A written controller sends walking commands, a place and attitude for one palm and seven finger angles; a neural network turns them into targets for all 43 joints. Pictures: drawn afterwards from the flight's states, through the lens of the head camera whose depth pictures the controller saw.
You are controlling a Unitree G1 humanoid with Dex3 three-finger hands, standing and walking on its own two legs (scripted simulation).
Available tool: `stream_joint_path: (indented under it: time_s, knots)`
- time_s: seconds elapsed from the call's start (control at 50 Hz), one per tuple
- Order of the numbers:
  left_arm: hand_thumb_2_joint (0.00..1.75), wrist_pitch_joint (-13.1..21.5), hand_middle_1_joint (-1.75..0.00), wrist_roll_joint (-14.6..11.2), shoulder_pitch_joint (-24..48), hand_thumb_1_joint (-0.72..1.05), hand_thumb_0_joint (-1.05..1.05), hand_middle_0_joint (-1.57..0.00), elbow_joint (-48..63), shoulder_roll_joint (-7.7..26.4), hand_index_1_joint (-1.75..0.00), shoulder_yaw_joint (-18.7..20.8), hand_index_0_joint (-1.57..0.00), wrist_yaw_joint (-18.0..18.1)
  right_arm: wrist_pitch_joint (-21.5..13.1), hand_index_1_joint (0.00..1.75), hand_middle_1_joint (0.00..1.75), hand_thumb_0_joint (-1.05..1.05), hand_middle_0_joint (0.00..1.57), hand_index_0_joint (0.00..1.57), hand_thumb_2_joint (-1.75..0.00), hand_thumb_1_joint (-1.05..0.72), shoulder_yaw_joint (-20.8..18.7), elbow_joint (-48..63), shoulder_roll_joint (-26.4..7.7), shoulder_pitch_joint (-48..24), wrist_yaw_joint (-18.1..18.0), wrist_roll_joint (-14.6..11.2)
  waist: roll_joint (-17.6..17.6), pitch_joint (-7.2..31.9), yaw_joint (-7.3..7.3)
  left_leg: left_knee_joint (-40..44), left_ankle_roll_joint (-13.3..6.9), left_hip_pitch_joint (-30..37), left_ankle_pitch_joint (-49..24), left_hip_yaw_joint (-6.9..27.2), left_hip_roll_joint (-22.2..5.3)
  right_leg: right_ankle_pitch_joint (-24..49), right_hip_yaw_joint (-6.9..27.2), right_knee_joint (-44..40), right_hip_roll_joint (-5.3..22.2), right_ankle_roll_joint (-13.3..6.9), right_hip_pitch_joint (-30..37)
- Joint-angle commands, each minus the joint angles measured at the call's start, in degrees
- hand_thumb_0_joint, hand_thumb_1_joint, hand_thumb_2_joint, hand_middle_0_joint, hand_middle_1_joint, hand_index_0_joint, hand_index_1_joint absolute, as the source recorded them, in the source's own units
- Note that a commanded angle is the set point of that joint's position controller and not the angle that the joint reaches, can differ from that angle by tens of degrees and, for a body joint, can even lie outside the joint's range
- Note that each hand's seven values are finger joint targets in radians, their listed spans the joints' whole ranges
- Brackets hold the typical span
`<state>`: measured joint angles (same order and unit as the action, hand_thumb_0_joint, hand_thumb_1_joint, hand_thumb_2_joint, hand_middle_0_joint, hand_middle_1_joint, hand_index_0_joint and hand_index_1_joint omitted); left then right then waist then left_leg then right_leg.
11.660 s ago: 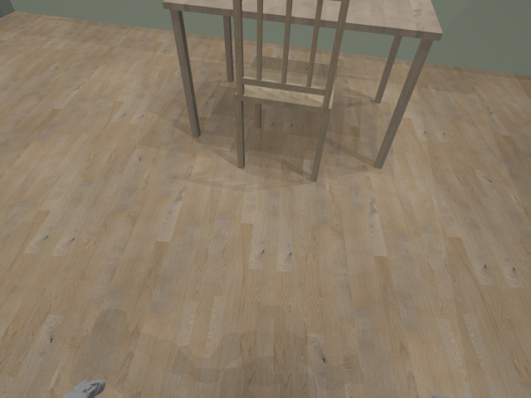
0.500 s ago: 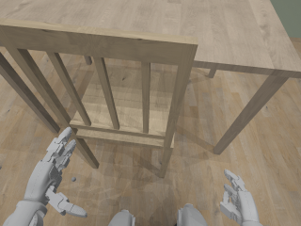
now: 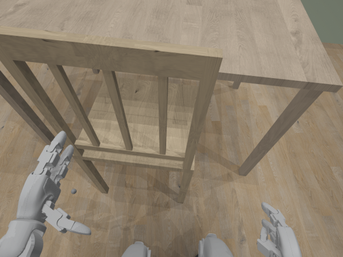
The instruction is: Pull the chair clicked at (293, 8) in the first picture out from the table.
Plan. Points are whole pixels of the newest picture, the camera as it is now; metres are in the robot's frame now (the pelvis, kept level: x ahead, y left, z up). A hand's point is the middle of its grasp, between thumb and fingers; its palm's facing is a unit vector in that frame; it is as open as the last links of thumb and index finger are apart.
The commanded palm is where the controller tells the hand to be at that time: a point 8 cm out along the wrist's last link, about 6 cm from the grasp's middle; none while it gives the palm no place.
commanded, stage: raise the hand toward the chair's back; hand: left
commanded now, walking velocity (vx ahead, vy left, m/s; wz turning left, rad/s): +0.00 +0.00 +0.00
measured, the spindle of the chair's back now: (121, 117) +0.45 +0.15 +0.02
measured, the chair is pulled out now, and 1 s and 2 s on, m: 0.00 0.00 0.00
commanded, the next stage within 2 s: aim the fingers beside a spindle in 0.20 s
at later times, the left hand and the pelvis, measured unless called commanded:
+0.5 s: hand (84, 196) +0.24 +0.19 +0.03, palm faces -0.10 -0.99 -0.04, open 16.9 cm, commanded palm +0.22 +0.25 +0.04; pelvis -0.01 +0.00 -0.01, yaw +0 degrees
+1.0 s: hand (94, 184) +0.27 +0.18 +0.02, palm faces -0.07 -1.00 -0.05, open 16.9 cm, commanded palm +0.25 +0.23 +0.02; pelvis -0.01 +0.00 -0.02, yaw +0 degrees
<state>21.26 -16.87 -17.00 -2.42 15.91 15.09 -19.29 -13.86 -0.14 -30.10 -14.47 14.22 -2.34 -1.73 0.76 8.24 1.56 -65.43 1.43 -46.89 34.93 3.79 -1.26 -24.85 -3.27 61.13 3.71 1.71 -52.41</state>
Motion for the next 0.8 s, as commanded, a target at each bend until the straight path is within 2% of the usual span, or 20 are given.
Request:
stream_joint_path:
  time_s: [0.0, 0.06, 0.1, 0.12, 0.16, 0.22, 0.24, 0.3, 0.32, 0.34, 0.36, 0.44, 0.5, 0.52, 0.54, 0.6, 0.62, 0.7, 0.72, 0.78]
  knots:
    - [0.30, 2.6, -0.08, 0.1, 2.6, -0.50, 0.00, -0.06, 8.9, 7.8, -0.08, 2.2, -0.06, -1.1, -2.6, 0.30, 0.30, 0.00, 0.20, 0.20, -0.90, -0.90, -3.3, 8.3, -7.6, -1.4, 0.1, -0.3, 4.2, 12.8, -0.01, 10.7, -1.4, 2.6, -22.0, -2.7, 2.1, 10.4, -1.2, -6.4, -2.5, -2.7, 14.3]
    - [0.30, 1.1, -0.08, -0.1, 2.8, -0.50, 0.00, -0.06, 9.7, 8.8, -0.08, 2.4, -0.06, -2.3, -2.3, 0.30, 0.30, 0.00, 0.20, 0.20, -0.90, -0.90, -3.3, 9.0, -7.9, -1.6, -0.2, -0.6, 2.9, 12.9, 0.23, 11.0, -1.7, 2.9, -21.4, -2.5, 2.1, 10.3, -1.1, -7.1, -2.6, -2.6, 15.1]
    - [0.30, 1.5, -0.08, -0.8, 4.1, -0.50, 0.00, -0.06, 12.2, 10.2, -0.08, 4.0, -0.06, -2.1, -2.4, 0.30, 0.30, 0.00, 0.20, 0.20, -0.90, -0.90, -3.2, 9.1, -7.8, -1.8, -0.4, -0.4, 2.9, 14.3, -0.16, 10.9, -1.8, 3.2, -21.6, -2.3, 2.2, 10.5, -1.0, -7.0, -2.6, -2.5, 16.0]
    - [0.30, 1.8, -0.08, -1.2, 4.4, -0.50, 0.00, -0.06, 12.2, 11.4, -0.08, 5.7, -0.06, -1.6, -2.4, 0.30, 0.30, 0.00, 0.20, 0.20, -0.90, -0.90, -3.2, 9.0, -7.7, -2.2, -0.6, -0.2, 1.8, 14.5, -0.33, 10.5, -1.9, 2.4, -21.5, -2.4, 2.1, 10.6, -0.9, -7.0, -2.7, -2.5, 16.5]
    - [0.30, 3.1, -0.08, -1.7, 4.3, -0.50, 0.00, -0.06, 13.3, 10.6, -0.08, 6.1, -0.06, -0.9, -2.7, 0.30, 0.30, 0.00, 0.20, 0.20, -0.90, -0.90, -3.1, 8.8, -7.3, -1.8, -0.7, -0.1, 2.1, 15.5, -0.61, 10.3, -1.6, 3.2, -23.6, -2.1, 2.1, 12.5, -1.2, -6.1, -2.7, -2.6, 16.7]
    - [0.30, 3.9, -0.08, -1.9, 3.8, -0.50, 0.00, -0.06, 10.8, 9.4, -0.08, 5.7, -0.06, -0.3, -2.7, 0.30, 0.30, 0.00, 0.20, 0.20, -0.90, -0.90, -2.9, 8.1, -7.0, -2.1, -0.5, 0.1, 2.1, 14.0, -0.49, 9.9, -1.5, 1.7, -22.1, -2.3, 2.2, 11.1, -1.0, -6.1, -2.7, -2.5, 15.9]
    - [0.30, 3.8, -0.08, -1.7, 3.4, -0.50, 0.00, -0.06, 9.7, 7.8, -0.08, 4.2, -0.06, -0.6, -2.6, 0.30, 0.30, 0.00, 0.20, 0.20, -0.90, -0.90, -2.9, 8.0, -7.0, -1.9, -0.5, -0.1, 1.8, 13.0, 0.06, 9.9, -1.5, 1.8, -21.6, -2.4, 2.2, 10.6, -1.3, -6.2, -2.8, -2.5, 15.0]
    - [0.30, 2.2, -0.08, -0.7, 4.4, -0.50, 0.00, -0.06, 7.6, 7.2, -0.08, 1.8, -0.06, -1.9, -2.5, 0.30, 0.30, 0.00, 0.20, 0.20, -0.90, -0.90, -2.8, 8.2, -7.7, -2.1, -0.4, -0.3, 2.4, 11.4, 0.61, 10.1, -1.7, 0.4, -17.9, -2.6, 2.3, 7.0, -0.8, -7.0, -2.5, -2.4, 13.5]
    - [0.30, 1.7, -0.08, -0.4, 5.1, -0.50, 0.00, -0.06, 6.7, 7.2, -0.08, 1.4, -0.06, -2.2, -2.5, 0.30, 0.30, 0.00, 0.20, 0.20, -0.90, -0.90, -2.9, 8.1, -7.9, -2.0, -0.5, -0.4, 1.0, 11.2, 1.09, 9.9, -1.9, 0.3, -17.9, -2.5, 2.1, 6.9, -0.8, -7.0, -2.6, -2.4, 13.2]
    - [0.30, 1.4, -0.08, -0.3, 5.6, -0.50, 0.00, -0.06, 7.2, 6.6, -0.08, 0.4, -0.06, -2.7, -2.6, 0.30, 0.30, 0.00, 0.20, 0.20, -0.90, -0.90, -2.8, 8.4, -7.9, -1.8, -0.5, -0.4, 1.8, 11.7, 1.09, 9.8, -1.9, 0.4, -17.5, -2.6, 2.3, 6.8, -0.5, -7.2, -2.5, -2.3, 13.2]
    - [0.30, 1.2, -0.08, -0.4, 6.4, -0.50, 0.00, -0.06, 7.4, 8.0, -0.08, 1.4, -0.06, -2.8, -2.6, 0.30, 0.30, 0.00, 0.20, 0.20, -0.90, -0.90, -2.9, 8.4, -8.1, -1.7, -0.7, -0.4, 1.5, 12.1, 1.06, 9.7, -1.9, 0.3, -17.3, -2.5, 2.2, 6.6, -0.5, -7.1, -2.5, -2.3, 13.1]
    - [0.30, 2.8, -0.08, -0.8, 9.1, -0.50, 0.00, -0.06, 12.1, 8.8, -0.08, 2.1, -0.06, -1.6, -3.3, 0.30, 0.30, 0.00, 0.20, 0.20, -0.90, -0.90, -2.8, 8.5, -7.9, -1.7, -0.8, 0.0, 2.6, 15.6, 0.20, 9.1, -1.7, 1.9, -21.4, -2.0, 2.1, 10.3, -0.8, -5.3, -2.5, -2.6, 14.1]
    - [0.30, 4.1, -0.08, -0.7, 5.9, -0.50, 0.00, -0.06, 12.1, 8.1, -0.08, 2.9, -0.06, 0.4, -3.2, 0.30, 0.30, 0.00, 0.20, 0.20, -0.90, -0.90, -2.8, 8.4, -7.2, -1.7, -0.3, 0.3, 3.1, 16.3, -0.74, 9.0, -1.3, 1.8, -23.2, -2.1, 2.2, 11.6, -1.2, -4.4, -2.4, -2.7, 14.6]
    - [0.30, 4.1, -0.08, -0.2, 6.5, -0.50, 0.00, -0.06, 10.8, 9.0, -0.08, 3.6, -0.06, 1.1, -2.9, 0.30, 0.30, 0.00, 0.20, 0.20, -0.90, -0.90, -2.9, 8.1, -7.3, -1.9, -0.3, 0.4, 2.6, 15.6, -0.58, 8.7, -1.4, 0.8, -22.4, -2.2, 2.1, 10.9, -1.1, -4.3, -2.5, -2.7, 14.1]
    - [0.30, 4.1, -0.08, 0.2, 6.9, -0.50, 0.00, -0.06, 9.6, 7.9, -0.08, 2.8, -0.06, 1.5, -2.7, 0.30, 0.30, 0.00, 0.20, 0.20, -0.90, -0.90, -2.9, 8.0, -7.2, -1.9, -0.2, 0.4, 1.7, 14.5, -0.12, 8.7, -1.4, -0.2, -21.4, -2.3, 2.1, 10.1, -1.2, -4.2, -2.4, -2.6, 13.4]
    - [0.30, 3.5, -0.08, 1.1, 7.0, -0.50, 0.00, -0.06, 7.7, 6.1, -0.08, 0.4, -0.06, 1.6, -2.2, 0.30, 0.30, 0.00, 0.20, 0.20, -0.90, -0.90, -2.9, 8.2, -7.4, -1.9, 0.1, 0.2, 3.1, 13.2, 0.21, 8.7, -1.4, -1.2, -18.8, -2.6, 2.2, 7.4, -1.0, -4.3, -2.3, -2.6, 11.4]
    - [0.30, 3.0, -0.08, 1.4, 6.9, -0.50, 0.00, -0.06, 6.6, 6.4, -0.08, 0.5, -0.06, 1.5, -2.0, 0.30, 0.30, 0.00, 0.20, 0.20, -0.90, -0.90, -3.0, 8.3, -7.5, -2.0, 0.1, 0.1, 1.9, 13.4, 0.27, 8.7, -1.5, -1.5, -18.6, -2.6, 2.1, 7.2, -0.9, -4.5, -2.3, -2.6, 11.7]
    - [0.30, 2.6, -0.08, 1.4, 8.1, -0.50, 0.00, -0.06, 9.3, 5.6, -0.08, -1.6, -0.06, 0.8, -1.8, 0.30, 0.30, 0.00, 0.20, 0.20, -0.90, -0.90, -3.0, 9.1, -7.7, -1.6, 0.1, 0.1, 2.3, 16.0, 0.32, 8.4, -1.6, -0.6, -20.2, -2.5, 2.1, 9.1, -0.8, -3.9, -2.2, -2.7, 12.3]
    - [0.30, 2.7, -0.08, 1.5, 9.4, -0.50, 0.00, -0.06, 9.5, 5.3, -0.08, -2.3, -0.06, 1.0, -1.9, 0.30, 0.30, 0.00, 0.20, 0.20, -0.90, -0.90, -2.9, 9.1, -7.7, -1.9, 0.1, 0.2, 1.6, 15.9, 0.89, 7.8, -1.8, -1.0, -20.0, -2.6, 2.0, 9.3, -0.6, -3.9, -2.3, -2.5, 12.1]
    - [0.30, 4.1, -0.08, 1.1, 11.8, -0.50, 0.00, -0.06, 9.4, 6.8, -0.08, -0.2, -0.06, 2.1, -1.9, 0.30, 0.30, 0.00, 0.20, 0.20, -0.90, -0.90, -2.8, 8.4, -7.6, -1.7, -0.2, 0.3, 1.3, 15.4, 0.88, 7.2, -1.8, -2.4, -17.8, -2.6, 2.2, 7.0, -0.2, -4.0, -2.2, -2.5, 11.4]
